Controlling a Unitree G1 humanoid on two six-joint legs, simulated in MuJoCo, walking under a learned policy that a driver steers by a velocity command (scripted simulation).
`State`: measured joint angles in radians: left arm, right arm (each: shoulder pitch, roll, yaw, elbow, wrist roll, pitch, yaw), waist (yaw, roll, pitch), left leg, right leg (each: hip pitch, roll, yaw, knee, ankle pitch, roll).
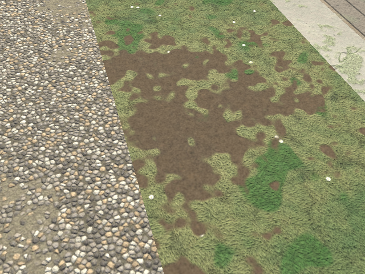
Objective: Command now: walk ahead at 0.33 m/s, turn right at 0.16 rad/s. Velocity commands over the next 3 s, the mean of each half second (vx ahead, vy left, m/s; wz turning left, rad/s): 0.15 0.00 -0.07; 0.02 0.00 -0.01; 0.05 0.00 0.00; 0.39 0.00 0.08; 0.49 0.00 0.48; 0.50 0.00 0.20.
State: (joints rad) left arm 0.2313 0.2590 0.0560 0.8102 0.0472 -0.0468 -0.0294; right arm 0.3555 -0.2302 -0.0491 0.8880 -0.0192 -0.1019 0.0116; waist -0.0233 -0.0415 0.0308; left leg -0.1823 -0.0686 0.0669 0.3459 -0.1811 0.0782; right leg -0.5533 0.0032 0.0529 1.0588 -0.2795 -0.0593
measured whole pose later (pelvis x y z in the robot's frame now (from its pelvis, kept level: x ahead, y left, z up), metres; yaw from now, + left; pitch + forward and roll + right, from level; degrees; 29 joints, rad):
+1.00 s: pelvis +0.16 +0.00 +0.00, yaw +0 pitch -2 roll +0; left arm 0.29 0.14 0.00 1.14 0.01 -0.01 0.03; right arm 0.33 -0.13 0.01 1.11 -0.01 -0.02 -0.04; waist 0.01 0.00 0.02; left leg -0.12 -0.02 0.02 0.42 -0.27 0.03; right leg -0.23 0.03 -0.03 0.40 -0.15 -0.04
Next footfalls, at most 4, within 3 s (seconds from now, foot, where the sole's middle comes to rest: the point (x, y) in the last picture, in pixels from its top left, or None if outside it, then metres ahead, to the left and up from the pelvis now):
0.22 right None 0.24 -0.10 -0.78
0.54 left None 0.17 0.10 -0.78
2.12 left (173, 238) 0.62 0.03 -0.78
2.68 right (180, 159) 0.99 0.00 -0.78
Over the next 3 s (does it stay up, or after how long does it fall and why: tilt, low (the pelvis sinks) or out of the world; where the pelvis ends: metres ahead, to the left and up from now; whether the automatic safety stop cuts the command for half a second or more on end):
stays up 0.96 0.07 0.00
